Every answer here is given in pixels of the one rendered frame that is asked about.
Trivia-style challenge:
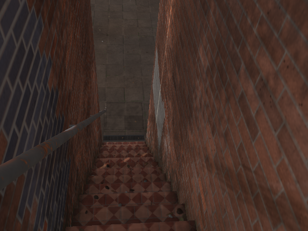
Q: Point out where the stairs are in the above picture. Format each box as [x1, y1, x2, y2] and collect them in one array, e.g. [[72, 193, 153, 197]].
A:
[[65, 141, 197, 231]]

